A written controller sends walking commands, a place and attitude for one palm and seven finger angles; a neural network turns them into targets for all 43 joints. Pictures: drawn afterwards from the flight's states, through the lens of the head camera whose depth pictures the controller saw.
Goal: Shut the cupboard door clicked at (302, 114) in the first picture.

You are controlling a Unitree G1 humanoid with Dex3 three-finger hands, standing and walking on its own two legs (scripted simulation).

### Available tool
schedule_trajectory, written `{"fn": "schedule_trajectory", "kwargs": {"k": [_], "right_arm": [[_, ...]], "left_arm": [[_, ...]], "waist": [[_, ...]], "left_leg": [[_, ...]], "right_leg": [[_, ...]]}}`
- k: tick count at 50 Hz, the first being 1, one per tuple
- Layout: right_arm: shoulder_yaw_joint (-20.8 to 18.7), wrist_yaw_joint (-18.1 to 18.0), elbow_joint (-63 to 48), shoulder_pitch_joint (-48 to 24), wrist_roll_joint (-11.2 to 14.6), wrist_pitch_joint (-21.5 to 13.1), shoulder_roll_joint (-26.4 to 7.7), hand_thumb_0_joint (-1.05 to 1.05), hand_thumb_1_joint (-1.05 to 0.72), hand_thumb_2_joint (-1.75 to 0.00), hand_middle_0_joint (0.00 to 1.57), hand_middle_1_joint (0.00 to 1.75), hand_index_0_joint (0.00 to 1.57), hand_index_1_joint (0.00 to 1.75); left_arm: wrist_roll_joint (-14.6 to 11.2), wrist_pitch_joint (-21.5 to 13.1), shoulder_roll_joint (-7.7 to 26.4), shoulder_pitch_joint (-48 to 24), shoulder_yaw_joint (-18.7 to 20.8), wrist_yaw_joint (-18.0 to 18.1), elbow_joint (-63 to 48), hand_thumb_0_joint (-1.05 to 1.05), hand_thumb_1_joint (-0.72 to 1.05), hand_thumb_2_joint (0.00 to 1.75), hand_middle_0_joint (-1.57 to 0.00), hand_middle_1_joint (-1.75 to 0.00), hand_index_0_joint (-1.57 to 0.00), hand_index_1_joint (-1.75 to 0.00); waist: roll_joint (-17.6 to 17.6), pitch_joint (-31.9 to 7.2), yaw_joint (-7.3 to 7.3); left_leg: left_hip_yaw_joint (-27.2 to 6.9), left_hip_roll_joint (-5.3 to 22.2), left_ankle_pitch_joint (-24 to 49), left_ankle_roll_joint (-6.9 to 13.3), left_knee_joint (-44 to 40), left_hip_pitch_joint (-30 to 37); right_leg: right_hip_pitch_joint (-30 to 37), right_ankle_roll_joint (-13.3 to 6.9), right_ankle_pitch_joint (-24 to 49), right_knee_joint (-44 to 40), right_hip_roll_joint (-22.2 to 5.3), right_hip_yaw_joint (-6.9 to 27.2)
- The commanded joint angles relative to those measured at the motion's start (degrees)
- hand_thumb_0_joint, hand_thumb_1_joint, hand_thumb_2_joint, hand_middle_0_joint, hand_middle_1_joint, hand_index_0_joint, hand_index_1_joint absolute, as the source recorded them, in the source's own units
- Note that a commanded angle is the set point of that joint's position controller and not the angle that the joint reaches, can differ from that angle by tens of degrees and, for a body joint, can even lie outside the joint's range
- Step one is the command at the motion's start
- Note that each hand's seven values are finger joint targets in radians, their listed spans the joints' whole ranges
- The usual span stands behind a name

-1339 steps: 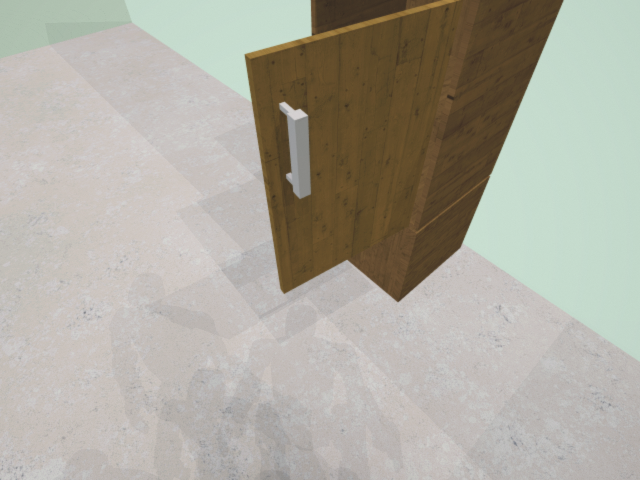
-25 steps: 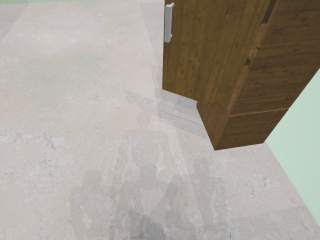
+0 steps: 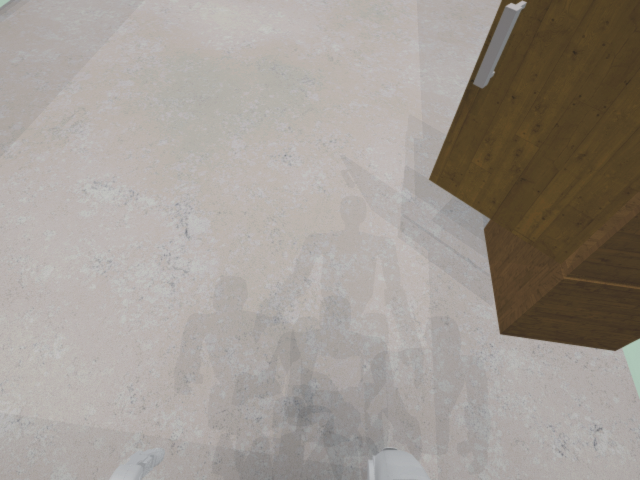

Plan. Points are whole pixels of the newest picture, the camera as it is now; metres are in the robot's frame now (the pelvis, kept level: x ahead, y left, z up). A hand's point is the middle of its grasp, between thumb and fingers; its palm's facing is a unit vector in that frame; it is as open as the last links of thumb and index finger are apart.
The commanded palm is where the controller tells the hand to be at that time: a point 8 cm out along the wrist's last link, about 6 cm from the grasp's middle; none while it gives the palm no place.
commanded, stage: walk to a spot facing it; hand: left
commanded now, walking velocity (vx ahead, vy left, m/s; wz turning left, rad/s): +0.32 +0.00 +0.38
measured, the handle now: (500, 45) +0.89 -0.35 +0.08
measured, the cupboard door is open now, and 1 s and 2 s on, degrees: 54 54 54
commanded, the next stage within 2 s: turn to face it in 0.58 s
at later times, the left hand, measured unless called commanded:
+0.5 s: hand (223, 445) +0.19 +0.14 -0.16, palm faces +0.31 -0.92 -0.24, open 7.3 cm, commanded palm none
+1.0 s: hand (186, 421) +0.22 +0.20 -0.18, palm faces +0.42 -0.88 -0.21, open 7.4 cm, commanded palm none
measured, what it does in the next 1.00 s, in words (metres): walks ahead, turning left: right foot, then left foot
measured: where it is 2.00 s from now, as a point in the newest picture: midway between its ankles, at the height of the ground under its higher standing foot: (297, 438)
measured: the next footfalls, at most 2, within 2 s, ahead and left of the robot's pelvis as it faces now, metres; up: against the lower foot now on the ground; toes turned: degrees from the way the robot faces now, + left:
right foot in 0.28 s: +0.23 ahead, -0.17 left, +0.00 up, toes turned +7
left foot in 0.70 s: +0.26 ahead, +0.10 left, +0.00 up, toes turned +32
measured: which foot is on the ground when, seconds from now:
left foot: down 0.00-0.28, up 0.30-0.68, down 0.70-1.00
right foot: up 0.00-0.26, down 0.28-0.70, up 0.72-1.00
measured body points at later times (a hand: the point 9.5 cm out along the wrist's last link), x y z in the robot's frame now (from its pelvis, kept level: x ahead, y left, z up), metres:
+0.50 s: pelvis +0.17 -0.06 +0.00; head +0.23 -0.06 +0.44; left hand +0.17 +0.18 -0.14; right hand +0.29 -0.30 -0.15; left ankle +0.12 +0.06 -0.66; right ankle +0.19 -0.17 -0.75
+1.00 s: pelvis +0.26 +0.01 -0.01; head +0.28 +0.03 +0.44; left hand +0.20 +0.25 -0.16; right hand +0.46 -0.15 -0.14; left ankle +0.23 +0.08 -0.75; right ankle +0.33 -0.14 -0.70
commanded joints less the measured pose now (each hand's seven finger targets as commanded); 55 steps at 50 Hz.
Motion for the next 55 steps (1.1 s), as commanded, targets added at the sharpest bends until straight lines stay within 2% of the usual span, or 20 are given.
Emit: {"fn": "schedule_trajectory", "kwargs": {"k": [1,7,11,12,13,14,16,17,20,23,26,30,33,34,35,36,37,42,51,55], "right_arm": [[-2.6,-0.5,-1.6,5.9,0.0,-1.2,-9.3,0.00,-0.90,-0.90,0.20,0.30,0.20,0.30],[-2.9,-0.3,-1.0,6.3,-0.3,-1.0,-9.6,0.00,-0.90,-0.90,0.20,0.30,0.20,0.30],[-3.1,-0.1,-2.0,0.9,0.1,-0.6,-10.2,0.00,-0.90,-0.90,0.20,0.30,0.20,0.30],[-3.0,0.2,-2.4,0.2,0.6,-0.8,-9.0,0.00,-0.90,-0.90,0.20,0.30,0.20,0.30],[-2.5,0.7,-3.2,1.8,1.2,-1.2,-5.3,0.00,-0.90,-0.90,0.20,0.30,0.20,0.30],[-2.8,0.5,-4.3,2.4,0.8,-0.5,-5.8,0.00,-0.90,-0.90,0.20,0.30,0.20,0.30],[-3.4,1.2,-4.0,0.8,0.0,0.5,-6.2,0.00,-0.90,-0.90,0.20,0.30,0.20,0.30],[-2.8,1.3,-3.7,-0.3,-0.2,0.9,-5.5,0.00,-0.90,-0.90,0.20,0.30,0.20,0.30],[-2.5,2.4,-3.5,-2.7,0.0,2.3,-3.9,0.00,-0.90,-0.90,0.20,0.30,0.20,0.30],[-2.1,2.9,-4.5,-4.9,0.1,3.1,-2.7,0.00,-0.90,-0.90,0.20,0.30,0.20,0.30],[-1.6,3.4,-6.5,-8.6,0.2,3.3,-2.0,0.00,-0.90,-0.90,0.20,0.30,0.20,0.30],[-1.2,3.6,-9.1,-13.3,0.2,3.0,-3.3,0.00,-0.90,-0.90,0.20,0.30,0.20,0.30],[-2.2,3.4,-8.3,-5.4,-0.2,2.3,-7.9,0.00,-0.90,-0.90,0.20,0.30,0.20,0.30],[-3.4,3.0,-7.4,-0.4,-0.7,1.6,-13.1,0.00,-0.90,-0.90,0.20,0.30,0.20,0.30],[-4.6,2.1,-6.9,4.1,-0.4,1.3,-19.0,0.00,-0.90,-0.90,0.20,0.30,0.20,0.30],[-3.6,1.2,-6.4,4.3,0.4,1.9,-18.1,0.00,-0.90,-0.90,0.20,0.30,0.20,0.30],[-2.9,0.5,-7.4,-0.1,0.2,1.6,-15.7,0.00,-0.90,-0.90,0.20,0.30,0.20,0.30],[-0.5,-1.0,-7.4,-10.1,-0.1,0.6,-9.6,0.00,-0.90,-0.90,0.20,0.30,0.20,0.30],[-2.5,-0.6,-5.5,-10.0,-0.2,3.0,-10.3,0.00,-0.90,-0.90,0.20,0.30,0.20,0.30],[-3.3,-0.6,-5.6,-10.1,0.1,3.0,-9.9,0.00,-0.90,-0.90,0.20,0.30,0.20,0.30]], "left_arm": [[-0.1,-1.5,3.5,-3.1,0.5,-0.5,-5.5,0.00,0.90,0.90,-0.20,-0.30,-0.20,-0.30],[-0.6,-2.4,2.9,-8.7,-0.4,-0.7,-8.3,0.00,0.90,0.90,-0.20,-0.30,-0.20,-0.30],[-0.9,-2.9,4.6,1.6,0.4,-0.2,-5.4,0.00,0.90,0.90,-0.20,-0.30,-0.20,-0.30],[-0.8,-3.4,7.0,7.8,1.2,0.2,-3.5,0.00,0.90,0.90,-0.20,-0.30,-0.20,-0.30],[-0.1,-3.9,13.1,14.5,2.6,1.1,-2.2,0.00,0.90,0.90,-0.20,-0.30,-0.20,-0.30],[-0.5,-3.1,14.5,16.1,2.7,1.5,-2.0,0.00,0.90,0.90,-0.20,-0.30,-0.20,-0.30],[-0.9,-2.6,9.2,7.8,2.0,2.2,-3.8,0.00,0.90,0.90,-0.20,-0.30,-0.20,-0.30],[-0.7,-2.8,7.4,6.0,1.7,2.4,-4.2,0.00,0.90,0.90,-0.20,-0.30,-0.20,-0.30],[-0.9,-3.6,4.1,5.4,0.3,2.5,-4.1,0.00,0.90,0.90,-0.20,-0.30,-0.20,-0.30],[-0.9,-3.9,4.9,8.1,0.4,2.6,-3.0,0.00,0.90,0.90,-0.20,-0.30,-0.20,-0.30],[-0.7,-3.5,5.2,9.6,0.5,2.7,-2.3,0.00,0.90,0.90,-0.20,-0.30,-0.20,-0.30],[-0.5,-2.8,8.4,11.0,1.1,2.6,-2.8,0.00,0.90,0.90,-0.20,-0.30,-0.20,-0.30],[-1.0,-2.5,10.4,9.7,1.8,2.6,-4.0,0.00,0.90,0.90,-0.20,-0.30,-0.20,-0.30],[-1.5,-2.2,8.5,10.5,1.3,2.3,-4.9,0.00,0.90,0.90,-0.20,-0.30,-0.20,-0.30],[-2.1,-2.0,4.2,10.7,-0.4,2.1,-6.5,0.00,0.90,0.90,-0.20,-0.30,-0.20,-0.30],[-1.8,-1.1,5.8,8.5,-0.9,3.0,-6.8,0.00,0.90,0.90,-0.20,-0.30,-0.20,-0.30],[-1.7,-0.9,4.6,8.6,-0.7,3.3,-6.1,0.00,0.90,0.90,-0.20,-0.30,-0.20,-0.30],[-1.2,0.7,2.5,12.2,-1.5,2.2,0.3,0.00,0.90,0.90,-0.20,-0.30,-0.20,-0.30],[-0.8,2.2,1.7,8.1,0.0,0.7,-1.8,0.00,0.90,0.90,-0.20,-0.30,-0.20,-0.30],[-0.6,1.3,2.4,11.5,0.9,0.4,-1.9,0.00,0.90,0.90,-0.20,-0.30,-0.20,-0.30]], "waist": [[6.9,-2.9,-0.85],[9.3,-1.6,-1.96],[6.6,-2.9,3.63],[1.8,-5.1,6.25],[-13.7,-10.4,8.88],[-19.0,-11.1,7.85],[-9.4,-1.3,4.01],[-14.9,-1.1,3.18],[-7.9,-3.0,1.33],[-8.5,-5.2,1.63],[-9.2,-4.6,2.14],[-9.6,-3.5,3.54],[-5.7,-8.7,-0.99],[6.1,-14.2,-3.29],[20.1,-19.1,-4.67],[11.0,-20.0,-4.48],[7.2,-15.3,-2.22],[7.8,-7.3,3.03],[8.7,0.0,2.65],[5.3,-2.8,4.74]], "left_leg": [[-19.2,14.1,-2.3,5.7,-11.4,13.6],[-18.1,13.7,8.1,6.8,-7.8,13.0],[-15.6,10.8,10.2,3.4,0.3,-0.2],[-13.3,7.8,4.1,1.3,6.4,-9.3],[-5.8,1.0,-11.9,-2.0,22.6,-19.6],[-1.1,-1.8,-24.0,-3.6,39.0,-22.7],[-2.3,4.1,-16.8,-3.8,47.0,-24.6],[-1.9,6.3,-14.5,-4.5,48.8,-24.1],[0.4,6.9,-9.5,-6.4,45.5,-19.4],[3.4,6.8,-7.6,-7.5,39.2,-19.8],[5.9,6.4,-5.8,-7.3,30.6,-18.5],[9.1,4.7,-6.3,-6.3,19.4,-15.0],[8.8,2.9,3.7,-4.7,6.1,2.8],[-2.4,12.3,23.1,-0.4,4.1,16.9],[-23.1,29.4,55.3,9.6,3.0,25.0],[-17.1,29.9,55.4,11.2,4.0,22.9],[-12.8,28.7,48.0,10.2,2.0,17.4],[-0.8,19.9,33.9,4.8,-1.9,7.3],[3.1,23.4,10.5,3.8,-3.3,1.7],[7.8,20.8,10.2,-0.4,7.0,1.7]], "right_leg": [[-10.2,1.2,2.0,-5.2,-0.1,0.0],[-4.1,0.8,-0.6,-21.5,1.5,-1.4],[19.6,-0.7,5.1,-33.6,4.4,-2.3],[33.3,-1.4,5.8,-37.8,1.1,1.2],[45.4,-5.5,-5.1,-43.9,-14.2,17.7],[41.0,-9.7,-10.8,-50.6,-23.6,30.5],[28.2,-10.7,-17.7,-52.2,-21.4,23.0],[24.7,-11.2,-12.3,-51.1,-19.9,20.3],[22.5,-10.1,16.3,-46.4,-14.9,0.9],[27.4,-9.2,33.3,-43.0,-14.3,-5.6],[29.2,-8.1,37.2,-41.2,-13.7,-9.0],[31.3,-8.0,42.8,-36.4,-15.5,-10.1],[26.1,-5.2,37.6,-21.7,-14.9,-13.2],[13.8,-1.8,17.8,-9.1,-9.7,-14.5],[0.0,1.1,-25.9,5.9,-0.8,-10.1],[1.8,-0.7,-24.8,8.7,-1.9,-0.9],[2.2,-0.7,-22.1,7.8,-2.6,-0.6],[8.1,-0.5,-10.8,-4.2,-1.0,0.6],[10.9,-1.2,-8.1,-16.5,2.2,-4.6],[18.1,-2.9,5.2,-30.5,3.0,-4.3]]}}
